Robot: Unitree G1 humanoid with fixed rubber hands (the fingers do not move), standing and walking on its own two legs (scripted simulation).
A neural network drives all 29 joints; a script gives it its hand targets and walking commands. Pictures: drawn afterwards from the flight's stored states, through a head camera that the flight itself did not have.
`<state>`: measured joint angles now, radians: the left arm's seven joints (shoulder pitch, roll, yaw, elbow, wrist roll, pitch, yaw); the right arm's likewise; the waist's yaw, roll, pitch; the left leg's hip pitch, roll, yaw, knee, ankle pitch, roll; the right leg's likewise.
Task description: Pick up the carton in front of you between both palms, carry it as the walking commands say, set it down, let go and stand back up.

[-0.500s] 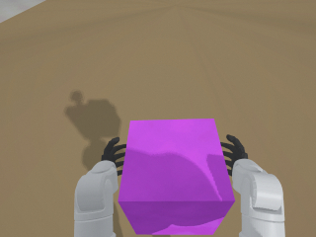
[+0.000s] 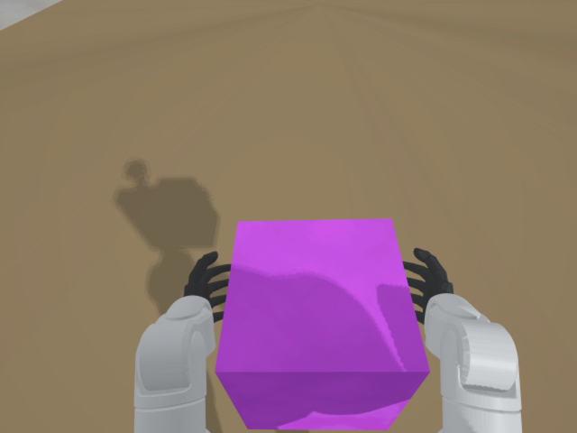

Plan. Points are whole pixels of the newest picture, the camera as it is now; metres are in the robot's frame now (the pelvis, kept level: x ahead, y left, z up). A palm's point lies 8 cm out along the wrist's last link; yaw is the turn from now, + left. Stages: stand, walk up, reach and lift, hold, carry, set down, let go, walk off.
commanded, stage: carry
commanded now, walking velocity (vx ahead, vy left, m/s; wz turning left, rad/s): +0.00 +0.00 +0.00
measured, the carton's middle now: (315, 329) +0.27 +0.00 +0.01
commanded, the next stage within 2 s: hold in 1.64 s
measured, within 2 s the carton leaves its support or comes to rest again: neither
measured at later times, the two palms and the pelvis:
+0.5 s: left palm (199, 370) +0.20 +0.14 +0.04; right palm (441, 365) +0.21 -0.15 +0.04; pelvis -0.06 -0.01 -0.01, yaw +1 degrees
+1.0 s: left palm (195, 381) +0.19 +0.15 +0.03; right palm (438, 378) +0.20 -0.15 +0.03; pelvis -0.09 +0.00 -0.01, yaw +1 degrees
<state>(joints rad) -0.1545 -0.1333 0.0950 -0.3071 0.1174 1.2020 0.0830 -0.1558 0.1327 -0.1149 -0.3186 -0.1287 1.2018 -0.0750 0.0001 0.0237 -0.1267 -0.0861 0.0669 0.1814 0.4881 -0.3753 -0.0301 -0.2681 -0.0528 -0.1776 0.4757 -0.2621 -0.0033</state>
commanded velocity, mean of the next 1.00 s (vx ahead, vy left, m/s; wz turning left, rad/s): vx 0.00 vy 0.00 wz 0.00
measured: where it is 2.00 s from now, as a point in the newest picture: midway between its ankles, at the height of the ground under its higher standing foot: outside the picture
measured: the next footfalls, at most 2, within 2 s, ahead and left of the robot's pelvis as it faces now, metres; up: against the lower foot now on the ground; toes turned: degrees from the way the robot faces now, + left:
none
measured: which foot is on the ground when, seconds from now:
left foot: down 0.00-1.00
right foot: down 0.00-1.00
